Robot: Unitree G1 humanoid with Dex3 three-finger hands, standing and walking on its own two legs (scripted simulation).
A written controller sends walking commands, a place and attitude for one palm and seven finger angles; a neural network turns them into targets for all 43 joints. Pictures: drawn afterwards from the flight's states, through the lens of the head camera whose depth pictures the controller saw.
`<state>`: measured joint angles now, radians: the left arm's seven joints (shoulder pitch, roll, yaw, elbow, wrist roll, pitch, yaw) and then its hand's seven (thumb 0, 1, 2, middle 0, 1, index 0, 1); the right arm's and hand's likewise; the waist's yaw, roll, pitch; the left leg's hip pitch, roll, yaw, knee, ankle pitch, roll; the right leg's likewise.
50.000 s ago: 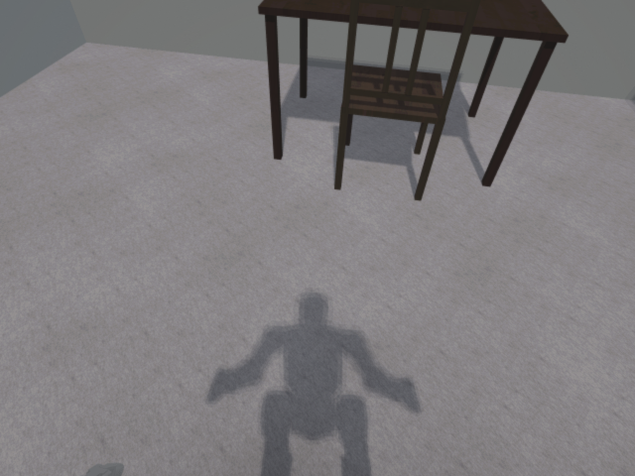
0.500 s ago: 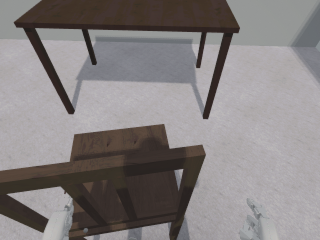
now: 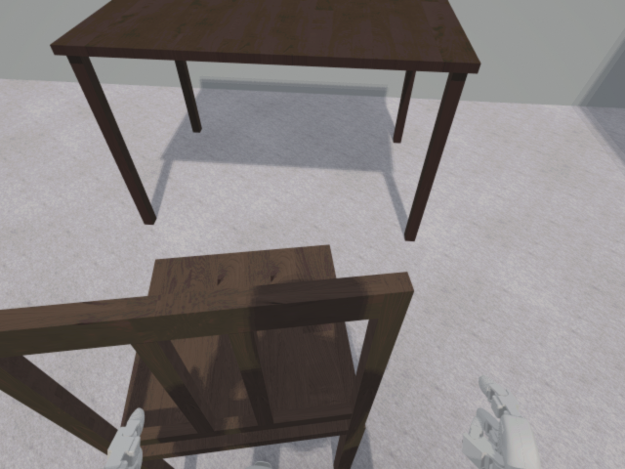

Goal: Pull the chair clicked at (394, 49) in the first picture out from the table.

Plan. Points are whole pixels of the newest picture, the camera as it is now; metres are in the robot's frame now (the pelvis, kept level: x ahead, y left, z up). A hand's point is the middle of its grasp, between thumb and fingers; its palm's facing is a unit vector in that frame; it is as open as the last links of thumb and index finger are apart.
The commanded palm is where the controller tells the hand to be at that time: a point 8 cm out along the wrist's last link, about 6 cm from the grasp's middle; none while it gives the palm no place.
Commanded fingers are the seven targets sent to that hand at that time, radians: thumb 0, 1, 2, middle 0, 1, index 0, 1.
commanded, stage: draw the hand back to the body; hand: left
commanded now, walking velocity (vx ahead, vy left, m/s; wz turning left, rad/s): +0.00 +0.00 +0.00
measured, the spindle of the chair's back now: (183, 390) +0.23 +0.18 -0.02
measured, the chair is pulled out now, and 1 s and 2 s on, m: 0.72 0.71 0.70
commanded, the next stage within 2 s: step back with the hand held close in 1.64 s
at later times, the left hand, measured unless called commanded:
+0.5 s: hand (116, 465) +0.13 +0.19 +0.08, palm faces +0.03 -0.99 -0.10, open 17.5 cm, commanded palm +0.08 +0.25 +0.10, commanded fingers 0.00 -0.44 0.25 -0.01 -0.02 -0.01 -0.02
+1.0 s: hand (60, 426) +0.15 +0.24 +0.10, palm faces +0.22 -0.87 -0.45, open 12.3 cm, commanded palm +0.13 +0.29 +0.20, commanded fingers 0.00 0.47 0.69 -0.14 -0.21 -0.14 -0.21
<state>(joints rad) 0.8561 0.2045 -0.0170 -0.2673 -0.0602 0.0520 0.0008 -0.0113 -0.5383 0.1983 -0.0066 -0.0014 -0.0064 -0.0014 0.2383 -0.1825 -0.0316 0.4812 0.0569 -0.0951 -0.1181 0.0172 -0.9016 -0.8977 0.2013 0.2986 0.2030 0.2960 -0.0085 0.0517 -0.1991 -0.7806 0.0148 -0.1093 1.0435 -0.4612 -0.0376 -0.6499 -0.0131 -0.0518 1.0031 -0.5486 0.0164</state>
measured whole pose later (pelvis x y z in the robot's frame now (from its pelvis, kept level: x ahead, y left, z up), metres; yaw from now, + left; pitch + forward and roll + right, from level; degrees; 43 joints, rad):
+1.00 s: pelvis +0.01 +0.00 +0.05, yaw +0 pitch -2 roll -1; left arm 0.70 0.40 0.13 -0.40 -0.06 0.14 0.12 0.00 0.12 0.52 -0.10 -0.14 -0.27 -0.16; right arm 0.19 -0.20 0.07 0.61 0.03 -0.20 -0.15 0.02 -0.90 -0.90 0.20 0.30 0.20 0.30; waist 0.07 0.05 0.00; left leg -0.31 0.02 -0.08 0.67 -0.33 -0.03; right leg -0.18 -0.02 -0.03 0.60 -0.39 0.02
